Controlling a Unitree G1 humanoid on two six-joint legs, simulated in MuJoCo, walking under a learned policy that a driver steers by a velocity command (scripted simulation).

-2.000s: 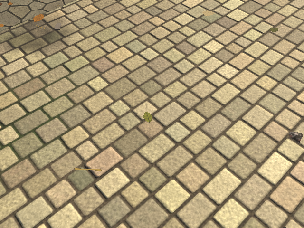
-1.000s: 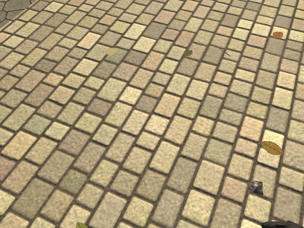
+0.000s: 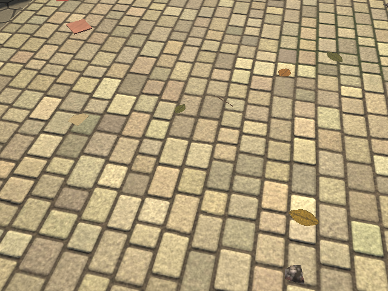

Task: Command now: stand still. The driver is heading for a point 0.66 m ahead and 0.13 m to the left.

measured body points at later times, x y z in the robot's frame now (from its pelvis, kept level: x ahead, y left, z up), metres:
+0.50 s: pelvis +0.01 +0.00 +0.00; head +0.02 +0.00 +0.45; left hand -0.01 +0.22 -0.16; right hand +0.00 -0.22 -0.16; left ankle +0.04 +0.11 -0.74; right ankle -0.03 -0.10 -0.74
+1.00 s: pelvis +0.15 +0.06 +0.00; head +0.16 +0.07 +0.45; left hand +0.19 +0.29 -0.16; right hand +0.09 -0.18 -0.14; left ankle +0.09 +0.12 -0.74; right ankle +0.13 -0.07 -0.67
